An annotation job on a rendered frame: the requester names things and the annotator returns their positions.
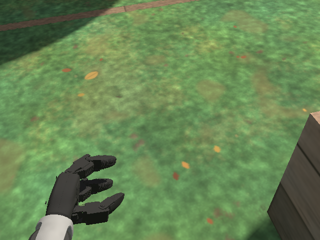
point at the robot left forearm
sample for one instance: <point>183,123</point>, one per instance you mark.
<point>53,227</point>

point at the robot left hand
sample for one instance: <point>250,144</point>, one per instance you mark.
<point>68,191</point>

